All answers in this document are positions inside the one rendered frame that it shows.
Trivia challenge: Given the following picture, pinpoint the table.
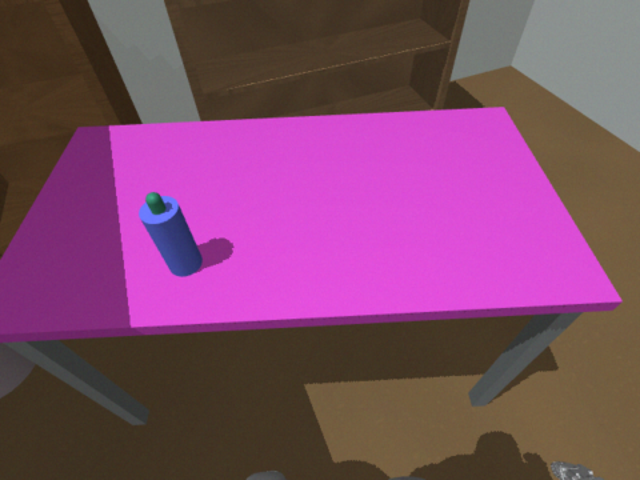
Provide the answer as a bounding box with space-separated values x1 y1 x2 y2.
0 107 623 425

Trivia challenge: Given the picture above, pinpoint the bookshelf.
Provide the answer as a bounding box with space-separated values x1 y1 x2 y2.
0 0 142 259
164 0 470 121

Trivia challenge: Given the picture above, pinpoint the right robot hand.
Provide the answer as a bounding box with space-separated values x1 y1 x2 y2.
551 462 604 480

